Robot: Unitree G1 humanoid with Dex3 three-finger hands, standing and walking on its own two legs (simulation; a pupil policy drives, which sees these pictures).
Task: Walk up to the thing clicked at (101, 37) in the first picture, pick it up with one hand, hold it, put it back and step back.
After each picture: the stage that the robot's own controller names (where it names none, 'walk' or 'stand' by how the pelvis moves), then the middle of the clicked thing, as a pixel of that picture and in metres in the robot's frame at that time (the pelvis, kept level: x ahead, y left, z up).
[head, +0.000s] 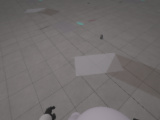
stand; (101, 36) +1.94 -0.23 -0.72
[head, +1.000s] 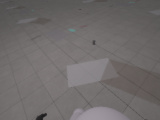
walk; (93, 42) +1.80 +0.12 -0.71
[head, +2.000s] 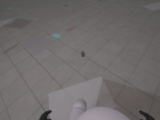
walk; (82, 54) +1.18 +0.27 -0.72
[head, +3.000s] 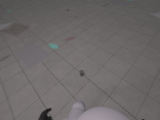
walk; (81, 73) +0.75 +0.22 -0.72
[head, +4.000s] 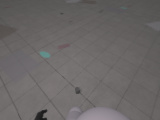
walk; (77, 90) +0.47 +0.18 -0.70
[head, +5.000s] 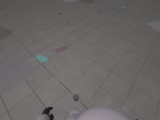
stand; (75, 97) +0.36 +0.18 -0.72
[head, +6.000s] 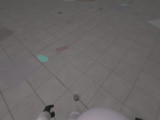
stand; (76, 97) +0.35 +0.19 -0.72
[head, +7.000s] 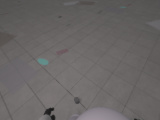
stand; (76, 100) +0.34 +0.19 -0.73
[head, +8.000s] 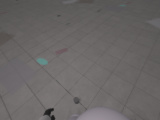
stand; (76, 100) +0.33 +0.20 -0.73
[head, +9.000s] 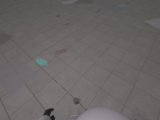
go down; (76, 101) +0.33 +0.20 -0.73
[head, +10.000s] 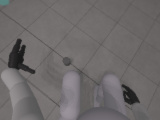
go down; (66, 61) +0.41 +0.21 -0.35
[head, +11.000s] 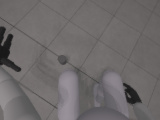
go down; (62, 60) +0.41 +0.23 -0.31
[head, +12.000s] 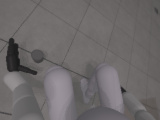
close in; (37, 56) +0.40 +0.27 -0.22
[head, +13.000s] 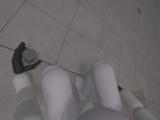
close; (29, 56) +0.40 +0.28 -0.22
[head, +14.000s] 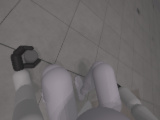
lift; (30, 57) +0.38 +0.27 -0.23
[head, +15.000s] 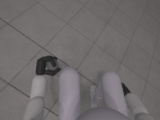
lift; (52, 66) +0.32 +0.27 -0.11
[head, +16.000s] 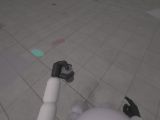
hold; (68, 74) +0.32 +0.17 +0.03
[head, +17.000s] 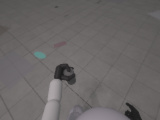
hold; (70, 76) +0.31 +0.17 -0.01
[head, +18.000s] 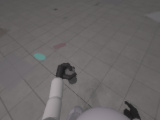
hold; (71, 75) +0.32 +0.16 -0.02
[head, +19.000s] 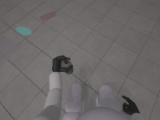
crouch; (67, 67) +0.38 +0.18 -0.09
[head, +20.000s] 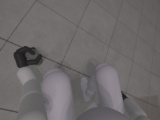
lower; (35, 58) +0.39 +0.27 -0.23
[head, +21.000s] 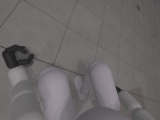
lower; (25, 58) +0.39 +0.28 -0.23
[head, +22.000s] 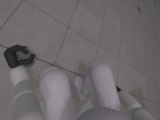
lower; (26, 58) +0.39 +0.29 -0.22
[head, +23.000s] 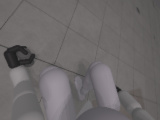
lower; (26, 58) +0.39 +0.29 -0.22
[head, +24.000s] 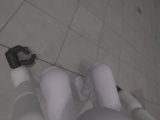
rest; (27, 58) +0.39 +0.29 -0.22
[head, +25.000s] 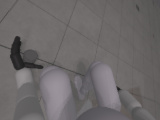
withdraw; (29, 59) +0.38 +0.27 -0.22
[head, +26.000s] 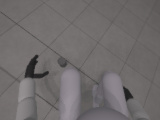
walk; (62, 62) +0.39 +0.24 -0.29
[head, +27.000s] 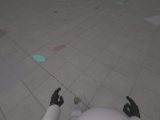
stand; (76, 100) +0.32 +0.16 -0.65
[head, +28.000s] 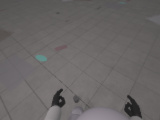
stand; (76, 99) +0.34 +0.19 -0.67
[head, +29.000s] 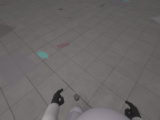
stand; (76, 97) +0.33 +0.18 -0.68
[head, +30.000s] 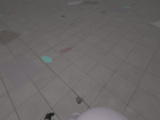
walk; (78, 100) +0.35 +0.17 -0.72
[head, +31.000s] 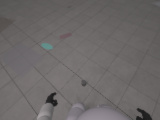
walk; (83, 83) +0.46 +0.11 -0.71
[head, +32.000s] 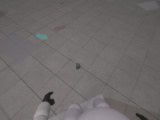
walk; (77, 66) +0.75 +0.16 -0.71
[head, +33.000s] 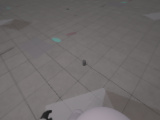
stand; (84, 62) +1.00 +0.18 -0.70
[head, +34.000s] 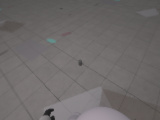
stand; (80, 62) +0.99 +0.23 -0.72
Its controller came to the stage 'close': yes
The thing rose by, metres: 0.69
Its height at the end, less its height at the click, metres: +0.00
